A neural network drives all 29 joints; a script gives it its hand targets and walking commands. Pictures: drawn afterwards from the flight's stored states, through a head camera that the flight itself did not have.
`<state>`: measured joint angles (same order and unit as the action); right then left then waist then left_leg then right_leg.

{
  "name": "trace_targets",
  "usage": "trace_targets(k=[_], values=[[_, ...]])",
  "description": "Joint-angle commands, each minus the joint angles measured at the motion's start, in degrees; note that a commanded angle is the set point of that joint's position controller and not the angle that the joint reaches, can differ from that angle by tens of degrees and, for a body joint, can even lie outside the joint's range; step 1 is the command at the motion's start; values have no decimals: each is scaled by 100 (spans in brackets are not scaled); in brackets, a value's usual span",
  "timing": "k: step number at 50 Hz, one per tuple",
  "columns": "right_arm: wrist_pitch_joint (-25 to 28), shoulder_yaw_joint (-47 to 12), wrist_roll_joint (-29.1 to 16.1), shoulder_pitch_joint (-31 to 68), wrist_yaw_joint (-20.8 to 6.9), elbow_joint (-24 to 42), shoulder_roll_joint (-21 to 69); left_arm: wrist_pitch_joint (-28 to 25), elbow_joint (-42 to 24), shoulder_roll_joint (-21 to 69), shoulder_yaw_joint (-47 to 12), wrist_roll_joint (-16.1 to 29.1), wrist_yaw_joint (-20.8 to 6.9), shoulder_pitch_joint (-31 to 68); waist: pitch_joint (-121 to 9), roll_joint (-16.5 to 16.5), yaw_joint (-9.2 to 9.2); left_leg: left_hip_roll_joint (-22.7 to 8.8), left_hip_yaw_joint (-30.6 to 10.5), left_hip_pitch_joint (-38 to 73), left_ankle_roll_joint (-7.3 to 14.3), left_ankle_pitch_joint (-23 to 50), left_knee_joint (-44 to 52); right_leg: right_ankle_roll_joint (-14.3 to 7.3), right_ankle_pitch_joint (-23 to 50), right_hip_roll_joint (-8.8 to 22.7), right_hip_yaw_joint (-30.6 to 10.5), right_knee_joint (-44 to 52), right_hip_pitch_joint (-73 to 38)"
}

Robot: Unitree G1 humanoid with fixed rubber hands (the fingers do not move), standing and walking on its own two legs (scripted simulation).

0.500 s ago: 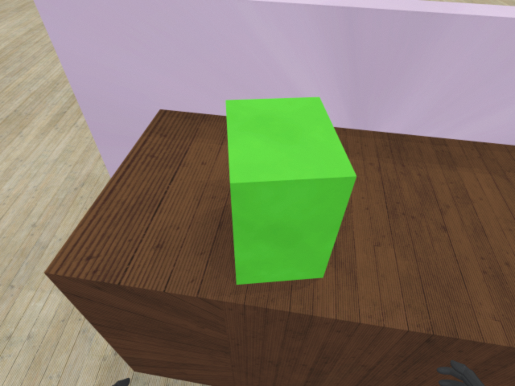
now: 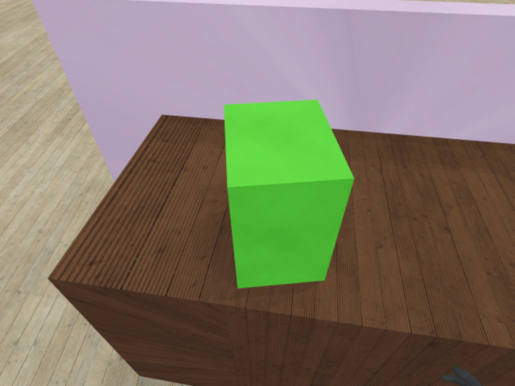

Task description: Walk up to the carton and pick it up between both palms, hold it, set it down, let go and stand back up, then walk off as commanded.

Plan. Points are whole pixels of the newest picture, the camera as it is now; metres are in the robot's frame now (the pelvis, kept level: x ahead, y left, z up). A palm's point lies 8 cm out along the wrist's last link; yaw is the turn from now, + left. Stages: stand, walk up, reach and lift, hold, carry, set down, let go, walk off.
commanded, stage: stand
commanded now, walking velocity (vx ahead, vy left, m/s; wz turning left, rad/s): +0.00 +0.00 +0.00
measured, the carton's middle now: (276, 196) +0.46 +0.02 +0.04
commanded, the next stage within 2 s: walk off in 1.98 s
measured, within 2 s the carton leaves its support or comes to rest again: neither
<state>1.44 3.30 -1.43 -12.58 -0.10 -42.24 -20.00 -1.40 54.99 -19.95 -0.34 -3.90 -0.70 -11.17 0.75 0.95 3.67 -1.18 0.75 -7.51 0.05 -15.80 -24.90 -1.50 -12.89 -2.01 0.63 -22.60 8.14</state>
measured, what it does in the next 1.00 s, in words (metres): stands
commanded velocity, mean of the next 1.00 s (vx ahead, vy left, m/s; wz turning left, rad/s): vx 0.00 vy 0.00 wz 0.00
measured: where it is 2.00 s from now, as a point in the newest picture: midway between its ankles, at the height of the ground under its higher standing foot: outside the picture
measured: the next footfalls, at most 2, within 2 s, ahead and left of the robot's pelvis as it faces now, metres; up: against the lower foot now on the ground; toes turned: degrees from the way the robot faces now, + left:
none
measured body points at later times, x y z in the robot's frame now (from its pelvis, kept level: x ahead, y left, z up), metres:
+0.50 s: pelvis +0.00 -0.01 +0.00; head -0.01 +0.00 +0.45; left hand +0.05 +0.29 -0.13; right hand +0.13 -0.30 -0.10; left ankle -0.03 +0.12 -0.74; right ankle -0.01 -0.11 -0.74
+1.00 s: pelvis -0.01 -0.01 +0.00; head -0.01 -0.01 +0.45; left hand +0.05 +0.29 -0.13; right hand +0.12 -0.31 -0.10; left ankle -0.03 +0.12 -0.74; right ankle -0.01 -0.11 -0.74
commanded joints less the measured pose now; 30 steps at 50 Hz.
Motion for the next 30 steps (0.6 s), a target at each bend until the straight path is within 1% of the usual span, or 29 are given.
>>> trace_targets(k=[1,2,3,4,6,7,8,9,10,11,12,13,14,15,16,17,18,19,20,21,22,23,24,25,26,27,28,29,30], values=[[49,45,307,226,110,-1,-1051,-99,-130,-1364,308,304,71,426,-217,-326,-270,-559,-584,3,213,1452,551,-111,1129,830,-634,295,-70],[72,118,293,286,97,49,-1059,-102,-89,-1233,313,313,72,374,-284,-417,-281,-611,-588,44,285,1320,480,-83,1041,821,-646,339,-14],[51,131,314,144,127,-110,-1234,-117,-67,-1254,302,272,44,492,-83,-541,-366,-575,-595,46,259,1164,581,-102,937,834,-655,342,46],[53,128,269,213,110,-133,-1226,-118,-112,-1100,229,308,33,471,-148,-421,-322,-573,-601,25,227,1138,495,-112,1037,851,-611,416,58],[41,60,268,63,67,-162,-1017,-168,10,-1277,272,346,31,389,26,-224,-359,-603,-584,101,241,994,548,-103,792,889,-727,476,253],[48,52,227,73,49,-195,-1109,-156,7,-1167,222,332,1,491,-75,-417,-382,-611,-611,26,236,983,539,-99,780,858,-741,557,97],[46,103,296,244,98,-194,-1141,-136,45,-1232,266,319,31,303,-12,-459,-258,-580,-585,-93,256,872,567,-118,826,875,-726,476,-31],[37,86,291,337,89,-65,-1089,-130,20,-1308,275,364,56,457,-69,-416,-263,-566,-638,-43,255,992,642,-110,846,900,-729,472,10],[41,114,269,366,116,-182,-1180,-143,86,-1271,288,319,67,470,-93,-447,-274,-568,-580,-13,239,1064,607,-101,850,878,-743,544,39],[67,124,322,193,102,-240,-1177,-119,51,-1371,320,323,71,478,11,-249,-311,-549,-541,-9,201,865,614,-104,689,850,-714,557,82],[69,61,288,394,81,-236,-995,-110,102,-1227,265,332,84,483,57,-334,-276,-610,-646,-79,240,995,664,-100,832,856,-672,489,87],[83,111,271,266,105,-246,-1221,-117,68,-1130,254,372,24,420,76,-403,-270,-619,-630,-134,283,976,595,-112,886,890,-764,535,93],[55,66,268,185,99,-306,-1079,-136,117,-1280,265,344,67,493,-49,-266,-391,-606,-597,72,247,1023,614,-60,851,834,-717,544,120],[27,49,247,228,104,-299,-1075,-164,161,-1245,262,345,60,417,-168,-420,-274,-629,-569,213,224,1191,622,-82,889,869,-765,505,129],[31,56,251,339,81,-230,-1008,-184,125,-1221,262,293,77,547,-129,-451,-321,-603,-572,79,231,1088,624,-86,1010,896,-722,421,38],[35,76,268,329,69,-258,-1113,-175,159,-1220,275,297,88,472,-227,-102,-279,-617,-595,221,213,1132,570,-92,955,872,-716,531,123],[38,100,200,248,70,-376,-1071,-186,160,-1157,238,337,77,481,91,-90,-348,-570,-584,87,232,1078,569,-82,996,934,-830,657,208],[25,116,281,355,93,-333,-1121,-166,196,-1090,220,308,97,457,-20,86,-384,-608,-594,177,240,1023,592,-32,900,887,-657,611,146],[40,109,242,419,86,-305,-1200,-178,163,-1084,219,341,70,533,0,-83,-343,-615,-590,131,245,1067,632,-67,1039,955,-752,577,163],[56,130,226,347,62,-343,-1217,-155,220,-1217,241,344,86,434,64,-420,-283,-547,-502,125,181,1170,567,-30,881,905,-716,652,116],[34,89,269,384,69,-367,-1192,-163,225,-1241,263,358,99,435,-130,-215,-305,-548,-564,219,195,1079,577,-39,893,960,-785,650,114],[19,97,258,222,79,-353,-1106,-172,172,-1380,297,348,67,719,2,-228,-415,-598,-506,119,214,1057,677,-97,749,920,-767,645,152],[50,43,264,172,69,-409,-1087,-177,188,-1297,307,384,68,363,-216,-395,-315,-613,-545,101,240,1053,570,-116,947,913,-789,583,-67],[32,27,255,366,51,-382,-1053,-165,225,-1211,216,368,64,390,-101,-379,-284,-597,-584,136,196,1209,653,-103,997,914,-641,491,105],[22,61,240,191,102,-471,-1032,-148,311,-1269,227,335,83,230,92,-157,-310,-636,-655,80,214,977,731,-120,891,883,-668,615,93],[27,84,288,363,114,-467,-1236,-159,281,-1210,250,365,52,291,76,-318,-230,-575,-520,83,228,1019,690,-117,904,890,-737,619,52],[-6,57,251,368,71,-424,-1071,-129,279,-1248,254,340,81,402,-105,-175,-230,-596,-514,98,172,1032,685,-97,944,929,-703,570,50],[34,67,238,315,88,-436,-1096,-141,259,-1263,290,366,69,383,-157,-336,-281,-565,-518,99,161,909,671,-109,800,949,-769,639,-41],[52,57,263,398,64,-461,-1151,-163,214,-1248,268,397,81,403,-118,-225,-239,-581,-549,159,164,1055,714,-95,1076,925,-697,571,8]])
